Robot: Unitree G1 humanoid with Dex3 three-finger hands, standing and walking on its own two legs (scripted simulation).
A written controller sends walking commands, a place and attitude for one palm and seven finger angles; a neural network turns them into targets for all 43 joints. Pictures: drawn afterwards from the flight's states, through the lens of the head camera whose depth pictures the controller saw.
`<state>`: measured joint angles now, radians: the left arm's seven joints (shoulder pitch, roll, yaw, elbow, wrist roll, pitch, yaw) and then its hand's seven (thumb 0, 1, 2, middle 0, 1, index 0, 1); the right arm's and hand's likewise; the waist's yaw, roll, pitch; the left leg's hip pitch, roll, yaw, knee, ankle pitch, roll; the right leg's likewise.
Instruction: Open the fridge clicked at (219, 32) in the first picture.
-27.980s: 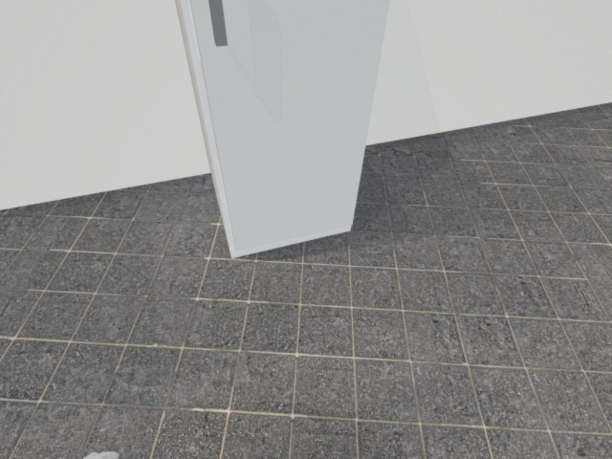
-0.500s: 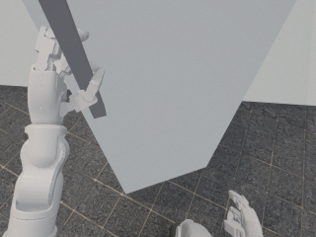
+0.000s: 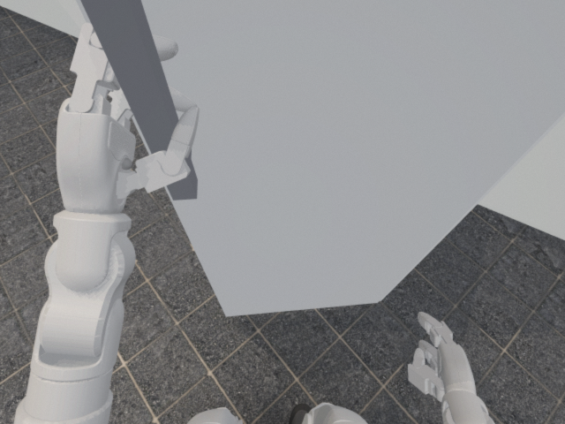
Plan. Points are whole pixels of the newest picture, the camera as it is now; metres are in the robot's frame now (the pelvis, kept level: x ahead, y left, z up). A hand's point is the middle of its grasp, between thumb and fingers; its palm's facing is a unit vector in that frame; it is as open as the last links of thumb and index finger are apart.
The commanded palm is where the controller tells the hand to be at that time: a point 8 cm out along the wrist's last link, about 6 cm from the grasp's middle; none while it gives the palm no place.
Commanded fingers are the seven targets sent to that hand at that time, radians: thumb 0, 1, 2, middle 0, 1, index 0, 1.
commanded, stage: walk backward, drawing the door open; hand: left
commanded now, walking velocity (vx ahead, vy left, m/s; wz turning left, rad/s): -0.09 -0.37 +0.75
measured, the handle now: (150, 69) +0.38 +0.12 +0.28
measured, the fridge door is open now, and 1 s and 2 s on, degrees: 34 65 78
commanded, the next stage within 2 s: stop walking and hold the door back in 1.24 s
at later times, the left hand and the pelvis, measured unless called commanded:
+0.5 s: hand (223, 268) +0.23 +0.05 +0.23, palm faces +0.41 -0.90 -0.18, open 7.6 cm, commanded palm +0.18 +0.10 +0.22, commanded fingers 0.00 0.90 0.90 -0.45 -1.40 -0.45 -1.40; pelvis -0.03 -0.18 -0.01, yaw +21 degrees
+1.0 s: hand out of the picture +0.13 -0.03 +0.23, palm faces +0.77 -0.61 -0.19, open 7.3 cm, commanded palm +0.06 -0.01 +0.22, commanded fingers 0.00 0.90 0.90 -0.45 -1.40 -0.45 -1.40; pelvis +0.00 -0.35 +0.00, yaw +41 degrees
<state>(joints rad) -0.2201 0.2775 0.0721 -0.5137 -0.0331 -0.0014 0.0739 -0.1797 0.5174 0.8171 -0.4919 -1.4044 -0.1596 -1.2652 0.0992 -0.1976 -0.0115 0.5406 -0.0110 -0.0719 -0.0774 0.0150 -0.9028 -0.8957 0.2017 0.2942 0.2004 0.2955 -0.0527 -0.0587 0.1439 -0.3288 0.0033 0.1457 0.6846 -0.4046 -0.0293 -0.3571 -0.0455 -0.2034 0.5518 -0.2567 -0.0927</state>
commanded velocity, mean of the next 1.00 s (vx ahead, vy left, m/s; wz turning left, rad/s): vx -0.13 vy -0.26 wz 0.73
